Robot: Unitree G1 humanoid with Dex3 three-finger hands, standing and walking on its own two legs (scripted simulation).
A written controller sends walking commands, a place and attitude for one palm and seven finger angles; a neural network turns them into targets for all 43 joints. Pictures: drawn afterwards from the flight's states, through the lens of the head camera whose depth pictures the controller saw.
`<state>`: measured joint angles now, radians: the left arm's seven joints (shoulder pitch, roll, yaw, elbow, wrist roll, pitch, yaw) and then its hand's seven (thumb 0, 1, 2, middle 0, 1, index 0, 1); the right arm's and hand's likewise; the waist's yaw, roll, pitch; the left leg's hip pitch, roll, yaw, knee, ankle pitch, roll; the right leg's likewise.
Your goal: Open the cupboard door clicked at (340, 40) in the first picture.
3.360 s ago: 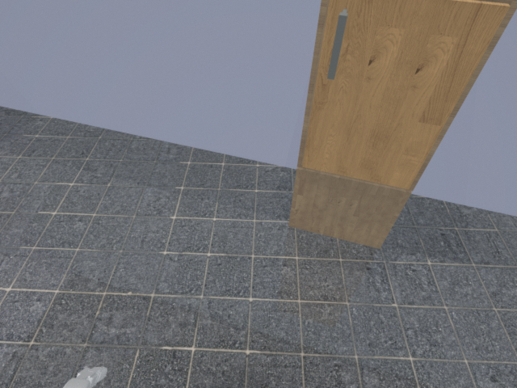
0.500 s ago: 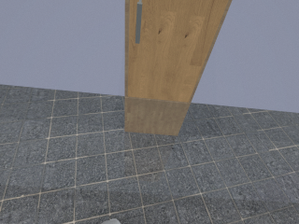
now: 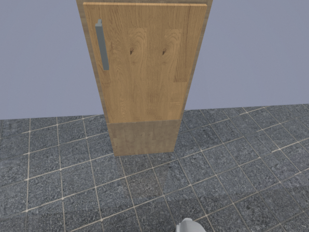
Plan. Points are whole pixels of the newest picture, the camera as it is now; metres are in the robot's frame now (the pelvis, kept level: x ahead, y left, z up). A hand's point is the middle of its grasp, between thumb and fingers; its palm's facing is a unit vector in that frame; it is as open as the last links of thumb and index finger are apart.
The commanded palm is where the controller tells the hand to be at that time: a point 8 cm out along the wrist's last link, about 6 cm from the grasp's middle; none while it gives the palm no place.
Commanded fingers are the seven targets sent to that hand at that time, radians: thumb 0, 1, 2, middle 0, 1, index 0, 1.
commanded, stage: take the last steps up to it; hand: left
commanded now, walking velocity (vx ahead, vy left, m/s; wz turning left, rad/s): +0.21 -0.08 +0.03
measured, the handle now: (103, 45) +0.67 +0.17 +0.12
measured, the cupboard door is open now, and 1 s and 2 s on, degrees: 0 0 0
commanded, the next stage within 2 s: come to a stop and stand still in 0.12 s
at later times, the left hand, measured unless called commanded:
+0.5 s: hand out of the picture +0.16 +0.14 -0.20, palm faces +0.11 -0.98 -0.17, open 7.3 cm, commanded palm none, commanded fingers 0.00 0.90 0.90 -0.20 -0.30 -0.20 -0.30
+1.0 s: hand out of the picture +0.15 +0.17 -0.19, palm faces +0.09 -0.96 -0.28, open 7.4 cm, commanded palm none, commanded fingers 0.00 0.90 0.90 -0.20 -0.30 -0.20 -0.30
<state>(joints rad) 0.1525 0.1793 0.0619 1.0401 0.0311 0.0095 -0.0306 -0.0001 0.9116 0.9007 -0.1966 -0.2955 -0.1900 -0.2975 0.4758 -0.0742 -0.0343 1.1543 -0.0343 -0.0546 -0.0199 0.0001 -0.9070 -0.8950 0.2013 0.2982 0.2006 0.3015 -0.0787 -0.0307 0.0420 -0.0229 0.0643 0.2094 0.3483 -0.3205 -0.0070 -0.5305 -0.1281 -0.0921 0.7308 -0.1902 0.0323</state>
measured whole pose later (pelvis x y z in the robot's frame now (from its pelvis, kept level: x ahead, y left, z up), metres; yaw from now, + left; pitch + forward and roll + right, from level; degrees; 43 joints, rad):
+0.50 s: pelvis +0.14 -0.03 -0.01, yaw +2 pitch -1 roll -1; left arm 0.25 0.16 0.04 1.06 0.01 0.02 0.04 -0.01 0.92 0.90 -0.20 -0.30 -0.20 -0.30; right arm 0.13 -0.14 -0.03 1.00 -0.02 0.00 -0.03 0.00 -0.91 -0.90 0.19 0.30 0.19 0.30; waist 0.03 -0.03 0.06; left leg -0.34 0.04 0.12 0.61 -0.24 0.05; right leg -0.26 -0.05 -0.14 0.69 -0.43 0.01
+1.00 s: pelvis +0.09 -0.05 -0.03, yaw +5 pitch -3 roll -3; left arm 0.27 0.25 0.04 0.92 0.04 0.02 0.03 0.00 0.90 0.90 -0.20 -0.30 -0.20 -0.30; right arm 0.28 -0.28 -0.08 0.92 -0.03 0.04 0.00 0.00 -0.91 -0.90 0.20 0.30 0.20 0.30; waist -0.04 0.03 -0.03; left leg -0.38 0.02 0.05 0.75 -0.34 0.04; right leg -0.24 -0.04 -0.08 0.69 -0.39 0.03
